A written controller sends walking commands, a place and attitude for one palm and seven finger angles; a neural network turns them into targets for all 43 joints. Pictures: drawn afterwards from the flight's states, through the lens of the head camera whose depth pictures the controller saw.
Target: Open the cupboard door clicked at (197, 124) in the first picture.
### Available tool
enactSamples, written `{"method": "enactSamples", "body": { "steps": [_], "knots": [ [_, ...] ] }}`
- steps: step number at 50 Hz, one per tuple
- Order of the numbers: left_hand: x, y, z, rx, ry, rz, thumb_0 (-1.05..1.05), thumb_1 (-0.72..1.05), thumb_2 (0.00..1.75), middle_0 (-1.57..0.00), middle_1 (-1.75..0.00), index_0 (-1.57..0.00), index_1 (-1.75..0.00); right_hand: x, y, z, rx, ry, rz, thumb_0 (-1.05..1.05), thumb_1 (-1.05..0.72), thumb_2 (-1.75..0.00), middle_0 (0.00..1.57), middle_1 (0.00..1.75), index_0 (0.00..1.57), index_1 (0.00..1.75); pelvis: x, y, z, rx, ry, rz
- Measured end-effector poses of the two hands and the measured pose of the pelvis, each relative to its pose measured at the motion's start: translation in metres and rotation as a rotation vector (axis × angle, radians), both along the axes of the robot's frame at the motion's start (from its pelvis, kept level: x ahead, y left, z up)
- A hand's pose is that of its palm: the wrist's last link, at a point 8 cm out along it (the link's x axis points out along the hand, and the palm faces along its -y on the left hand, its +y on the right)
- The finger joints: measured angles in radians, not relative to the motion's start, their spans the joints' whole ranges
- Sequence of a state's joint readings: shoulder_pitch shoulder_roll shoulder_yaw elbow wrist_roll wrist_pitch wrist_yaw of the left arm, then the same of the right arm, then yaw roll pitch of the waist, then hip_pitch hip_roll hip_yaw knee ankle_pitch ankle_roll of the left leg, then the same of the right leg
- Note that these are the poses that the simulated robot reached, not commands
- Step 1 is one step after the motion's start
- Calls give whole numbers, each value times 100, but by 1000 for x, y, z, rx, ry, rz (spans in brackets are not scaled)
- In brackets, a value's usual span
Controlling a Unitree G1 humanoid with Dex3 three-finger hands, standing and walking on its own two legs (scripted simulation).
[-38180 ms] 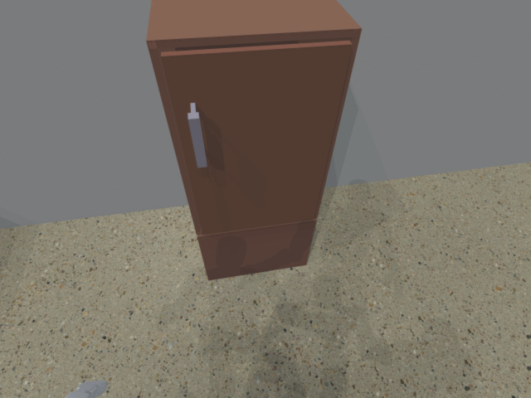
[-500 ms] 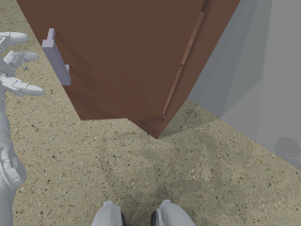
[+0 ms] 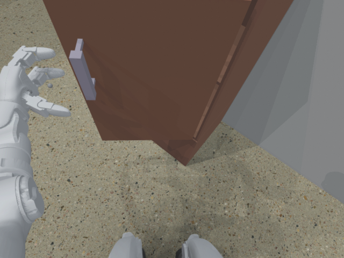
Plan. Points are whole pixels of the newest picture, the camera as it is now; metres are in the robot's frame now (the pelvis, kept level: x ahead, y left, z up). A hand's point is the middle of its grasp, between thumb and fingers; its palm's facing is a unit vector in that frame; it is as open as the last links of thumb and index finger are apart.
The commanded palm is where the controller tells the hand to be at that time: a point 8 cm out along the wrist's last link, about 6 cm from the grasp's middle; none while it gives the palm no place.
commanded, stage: move the hooked fingers beside the handle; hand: left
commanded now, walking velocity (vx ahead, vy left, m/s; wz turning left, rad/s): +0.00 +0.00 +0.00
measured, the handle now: (85, 71) +0.52 +0.18 +0.08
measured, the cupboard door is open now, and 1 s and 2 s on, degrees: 42 42 41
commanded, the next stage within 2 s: slide the fingers in behind the handle in 0.16 s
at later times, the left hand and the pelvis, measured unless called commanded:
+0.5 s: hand (57, 86) +0.47 +0.23 +0.08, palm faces -0.01 -1.00 +0.01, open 14.0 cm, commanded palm +0.45 +0.28 +0.08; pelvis +0.00 -0.01 +0.00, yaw +0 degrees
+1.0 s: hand (71, 88) +0.47 +0.21 +0.08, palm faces +0.00 -1.00 +0.01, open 14.0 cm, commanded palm +0.45 +0.25 +0.08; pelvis +0.00 -0.01 +0.00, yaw +0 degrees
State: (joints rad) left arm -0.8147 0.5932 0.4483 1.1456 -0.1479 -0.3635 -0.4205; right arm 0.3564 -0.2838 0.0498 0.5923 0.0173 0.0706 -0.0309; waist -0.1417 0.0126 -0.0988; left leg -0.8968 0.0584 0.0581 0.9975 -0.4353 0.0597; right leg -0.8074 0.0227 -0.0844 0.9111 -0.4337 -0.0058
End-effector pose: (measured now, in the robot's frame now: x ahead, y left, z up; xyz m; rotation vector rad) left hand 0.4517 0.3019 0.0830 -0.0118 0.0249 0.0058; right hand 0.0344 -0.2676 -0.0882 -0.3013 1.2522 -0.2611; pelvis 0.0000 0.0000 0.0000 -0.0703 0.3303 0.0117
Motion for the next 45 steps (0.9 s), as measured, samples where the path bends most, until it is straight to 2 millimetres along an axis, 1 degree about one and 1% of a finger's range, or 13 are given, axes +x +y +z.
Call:
{"method": "enactSamples", "body": {
  "steps": [5,10,15,21,27,32,38,45],
  "knots": [
    [-1,3,-2,10,18,10,-2,-50,30,-30,-120,-30,-120,-5,0,-2,6,3,-5,0,-90,-90,21,29,20,30,-2,-2,-1,1,0,-2],
    [-4,6,2,16,-4,10,-2,-50,30,-30,-120,-30,-120,-17,-1,-4,8,37,-17,0,-90,-90,21,29,20,30,-3,-3,-2,1,0,-2],
    [-4,6,-2,8,21,4,-2,-50,30,-30,-120,-30,-120,-29,-5,-4,-1,71,-27,0,-90,-90,21,30,20,30,-5,-5,-3,0,3,2],
    [-1,-5,0,8,-14,-15,-2,-50,30,-30,-120,-30,-120,-37,-9,-2,-9,92,-38,0,-90,-90,21,29,20,30,-5,-6,-3,0,7,2],
    [2,-18,-4,2,11,-16,-2,-50,30,-30,-120,-30,-120,-34,-8,-1,-2,73,-46,0,-90,-90,21,29,20,30,-4,-6,-1,3,2,-2],
    [2,-27,0,5,-15,-5,-2,-50,30,-30,-120,-30,-120,-28,-6,-3,17,46,-48,0,-90,-90,21,29,20,30,-2,-7,0,7,-5,-8],
    [0,-32,-3,5,13,-2,-2,-50,30,-30,-120,-30,-120,-20,-3,-6,35,25,-37,0,-90,-90,21,29,20,30,-2,-9,0,10,-11,-5],
    [-2,-38,0,2,-18,-2,-2,-50,30,-30,-120,-30,-120,-14,-5,-8,42,13,-28,0,-90,-90,21,29,20,30,-2,-11,-1,13,-12,-4]
  ]
}}
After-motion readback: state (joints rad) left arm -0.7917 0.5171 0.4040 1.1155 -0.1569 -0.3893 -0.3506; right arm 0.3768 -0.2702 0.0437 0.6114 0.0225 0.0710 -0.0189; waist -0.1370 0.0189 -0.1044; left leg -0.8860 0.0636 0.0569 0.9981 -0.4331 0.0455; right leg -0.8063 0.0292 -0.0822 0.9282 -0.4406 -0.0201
